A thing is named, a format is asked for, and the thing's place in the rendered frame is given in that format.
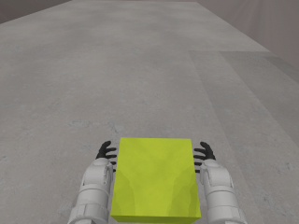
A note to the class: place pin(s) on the left robot hand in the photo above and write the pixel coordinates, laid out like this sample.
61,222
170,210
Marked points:
104,150

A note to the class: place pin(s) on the robot right forearm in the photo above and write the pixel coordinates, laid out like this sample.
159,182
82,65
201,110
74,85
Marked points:
221,198

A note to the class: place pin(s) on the carton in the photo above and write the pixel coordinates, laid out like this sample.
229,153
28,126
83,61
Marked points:
155,182

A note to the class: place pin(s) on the robot left forearm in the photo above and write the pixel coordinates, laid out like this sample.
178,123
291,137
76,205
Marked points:
93,194

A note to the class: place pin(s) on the right robot hand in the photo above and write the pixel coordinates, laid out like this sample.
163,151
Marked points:
208,154

